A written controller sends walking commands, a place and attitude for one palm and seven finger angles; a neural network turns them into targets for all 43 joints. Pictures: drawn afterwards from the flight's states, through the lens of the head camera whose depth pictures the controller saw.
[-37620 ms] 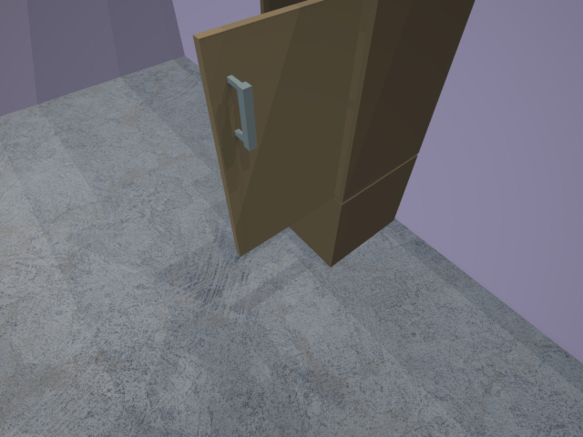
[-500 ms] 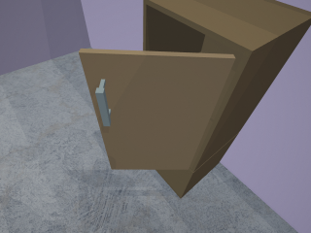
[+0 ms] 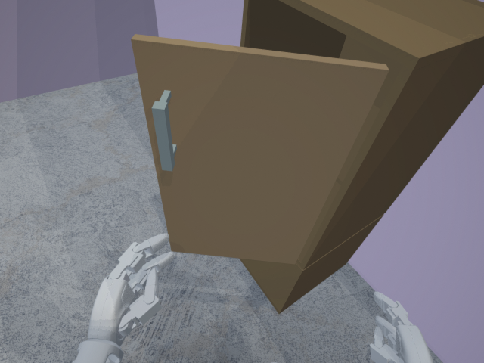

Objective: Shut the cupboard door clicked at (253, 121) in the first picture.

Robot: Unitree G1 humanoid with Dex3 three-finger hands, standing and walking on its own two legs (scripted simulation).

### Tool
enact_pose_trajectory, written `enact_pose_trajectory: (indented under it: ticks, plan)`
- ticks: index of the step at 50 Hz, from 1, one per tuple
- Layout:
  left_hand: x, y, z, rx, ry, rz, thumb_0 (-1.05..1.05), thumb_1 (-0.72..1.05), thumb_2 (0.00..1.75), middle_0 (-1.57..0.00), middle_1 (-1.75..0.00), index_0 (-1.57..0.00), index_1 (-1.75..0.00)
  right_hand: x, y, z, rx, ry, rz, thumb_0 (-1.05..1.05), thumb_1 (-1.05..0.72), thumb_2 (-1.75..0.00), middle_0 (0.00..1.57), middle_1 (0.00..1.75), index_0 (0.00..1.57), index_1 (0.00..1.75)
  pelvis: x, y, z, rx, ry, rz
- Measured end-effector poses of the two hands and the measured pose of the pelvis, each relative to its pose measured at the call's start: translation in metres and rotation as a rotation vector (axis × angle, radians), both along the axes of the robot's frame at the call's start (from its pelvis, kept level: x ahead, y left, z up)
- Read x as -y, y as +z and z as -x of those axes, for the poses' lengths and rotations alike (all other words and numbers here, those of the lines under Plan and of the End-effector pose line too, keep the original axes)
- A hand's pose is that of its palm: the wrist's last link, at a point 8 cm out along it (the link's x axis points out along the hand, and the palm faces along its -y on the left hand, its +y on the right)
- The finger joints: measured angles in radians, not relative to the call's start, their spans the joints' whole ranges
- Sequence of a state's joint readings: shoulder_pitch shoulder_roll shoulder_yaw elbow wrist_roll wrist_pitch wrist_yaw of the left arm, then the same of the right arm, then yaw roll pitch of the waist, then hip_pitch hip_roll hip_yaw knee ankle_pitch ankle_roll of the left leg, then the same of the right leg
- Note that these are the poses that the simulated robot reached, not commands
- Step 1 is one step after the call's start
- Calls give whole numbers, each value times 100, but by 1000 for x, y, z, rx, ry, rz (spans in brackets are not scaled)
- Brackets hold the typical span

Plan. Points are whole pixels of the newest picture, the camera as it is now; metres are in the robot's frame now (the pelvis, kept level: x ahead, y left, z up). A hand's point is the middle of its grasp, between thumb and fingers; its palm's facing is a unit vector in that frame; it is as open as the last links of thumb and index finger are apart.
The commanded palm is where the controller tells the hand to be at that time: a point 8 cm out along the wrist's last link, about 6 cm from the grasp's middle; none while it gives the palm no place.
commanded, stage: raise the hand and make a fist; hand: left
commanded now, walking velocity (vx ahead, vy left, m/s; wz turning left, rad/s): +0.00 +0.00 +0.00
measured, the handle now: (167, 132) +0.44 +0.15 +0.16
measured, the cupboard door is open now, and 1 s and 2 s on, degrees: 51 51 51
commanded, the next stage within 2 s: bring the fist close to the handle in 1.54 s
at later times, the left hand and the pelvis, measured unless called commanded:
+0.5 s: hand (120, 272) +0.23 +0.18 +0.08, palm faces +0.03 -1.00 -0.07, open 4.0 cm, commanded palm +0.19 +0.22 +0.09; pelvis +0.04 -0.02 +0.01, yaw +2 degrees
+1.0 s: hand (99, 249) +0.23 +0.20 +0.14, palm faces -0.03 -1.00 -0.07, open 3.0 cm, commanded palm +0.21 +0.25 +0.15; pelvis +0.03 +0.01 +0.03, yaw +2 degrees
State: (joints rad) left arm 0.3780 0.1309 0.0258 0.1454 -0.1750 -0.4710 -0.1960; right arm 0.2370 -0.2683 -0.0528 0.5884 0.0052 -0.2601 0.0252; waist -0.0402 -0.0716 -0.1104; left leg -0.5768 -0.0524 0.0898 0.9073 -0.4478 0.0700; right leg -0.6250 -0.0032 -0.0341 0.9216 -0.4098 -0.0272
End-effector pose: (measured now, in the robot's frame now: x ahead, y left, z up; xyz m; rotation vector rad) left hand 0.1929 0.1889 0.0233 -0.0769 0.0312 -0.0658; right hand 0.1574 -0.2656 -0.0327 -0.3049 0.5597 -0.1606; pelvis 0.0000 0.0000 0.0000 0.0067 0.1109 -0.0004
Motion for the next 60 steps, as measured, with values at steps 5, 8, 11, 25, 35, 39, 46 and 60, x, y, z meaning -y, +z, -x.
enact_pose_trajectory:
  ticks: [5,8,11,25,35,39,46,60]
  plan:
    - [-42,-22,53,-155,147,-119,1,90,90,-47,-59,-47,-59,-9,9,-62,86,136,23,2,-90,-90,20,29,20,30,12,-14,-5,-32,32,24]
    - [-56,9,64,-80,222,-159,2,90,90,-52,-65,-52,-65,-26,3,-88,116,208,-6,2,-90,-90,20,29,20,30,15,-17,-10,-44,62,46]
    - [-46,43,50,91,190,-149,2,90,90,-57,-71,-57,-71,-46,-11,-100,124,256,-55,2,-90,-90,20,29,20,30,16,-19,-12,-55,84,61]
    - [-43,67,-12,-67,99,-146,2,90,90,-83,-98,-83,-99,-34,-37,-37,-120,39,-166,2,-90,-90,21,30,21,30,21,6,-38,-50,29,20]
    - [-34,67,-13,-37,-21,-120,1,90,90,-101,-118,-101,-119,-13,-20,-35,-80,33,-57,2,-90,-90,20,29,20,30,9,11,-30,-29,41,33]
    - [-44,85,-18,16,6,-151,2,89,90,-109,-126,-109,-127,-22,-4,-44,-6,30,-65,2,-90,-90,20,29,20,30,6,16,-31,-2,32,33]
    - [-66,126,-20,143,103,-153,1,90,90,-121,-140,-121,-141,-54,10,-58,65,103,-122,2,-90,-90,20,29,20,30,-2,24,-30,50,43,42]
    - [-87,161,-25,161,112,-181,2,89,90,-130,-149,-129,-150,-77,14,-46,30,156,-133,2,-90,-90,20,30,21,30,-9,37,-22,118,49,37]
